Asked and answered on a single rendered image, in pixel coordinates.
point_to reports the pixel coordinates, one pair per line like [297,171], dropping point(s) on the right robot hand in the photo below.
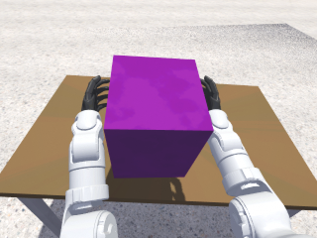
[211,93]

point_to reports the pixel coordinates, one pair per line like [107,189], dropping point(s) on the carton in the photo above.
[157,119]

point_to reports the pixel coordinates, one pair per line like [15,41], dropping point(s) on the right robot forearm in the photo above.
[240,177]

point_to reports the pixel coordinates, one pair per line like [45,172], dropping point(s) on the left robot hand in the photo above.
[91,99]

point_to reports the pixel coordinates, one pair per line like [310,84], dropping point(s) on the table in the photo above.
[39,168]

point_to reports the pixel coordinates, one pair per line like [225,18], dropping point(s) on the left robot forearm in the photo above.
[86,165]

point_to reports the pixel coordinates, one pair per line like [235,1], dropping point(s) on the robot right upper arm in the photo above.
[260,215]

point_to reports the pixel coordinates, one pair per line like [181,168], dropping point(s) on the robot left upper arm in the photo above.
[95,224]

